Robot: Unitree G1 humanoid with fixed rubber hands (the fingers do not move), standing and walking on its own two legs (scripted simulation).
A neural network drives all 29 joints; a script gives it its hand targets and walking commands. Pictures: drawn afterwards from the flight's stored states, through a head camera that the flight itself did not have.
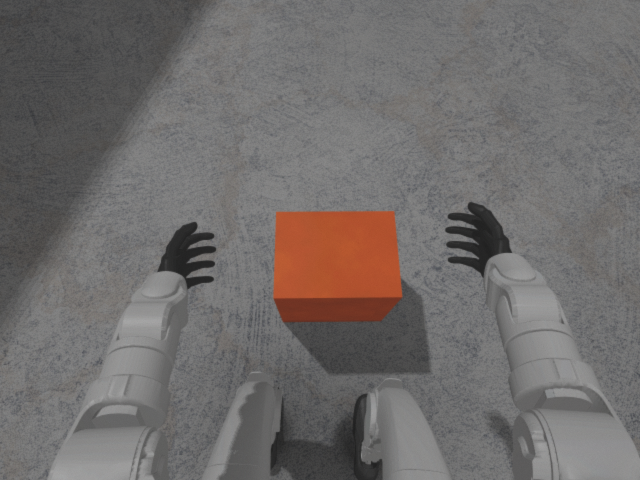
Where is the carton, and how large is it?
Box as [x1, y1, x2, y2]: [273, 211, 401, 321]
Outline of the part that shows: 276,212 273,298 283,321 381,320 401,297 393,211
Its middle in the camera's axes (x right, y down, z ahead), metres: +0.04 +0.07 +1.01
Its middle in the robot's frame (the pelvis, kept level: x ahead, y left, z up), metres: +0.52 -0.02 -0.54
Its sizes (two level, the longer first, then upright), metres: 0.281 0.209 0.289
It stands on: the floor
